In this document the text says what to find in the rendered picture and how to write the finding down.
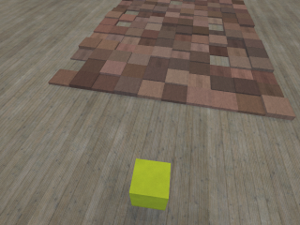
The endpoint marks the carton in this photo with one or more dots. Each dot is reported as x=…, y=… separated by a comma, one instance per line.
x=150, y=184

